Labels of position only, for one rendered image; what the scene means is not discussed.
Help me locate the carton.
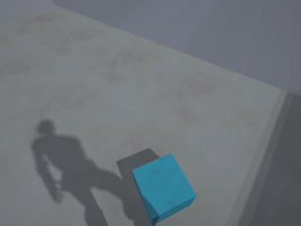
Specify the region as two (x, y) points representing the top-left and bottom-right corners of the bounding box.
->
(132, 153), (197, 225)

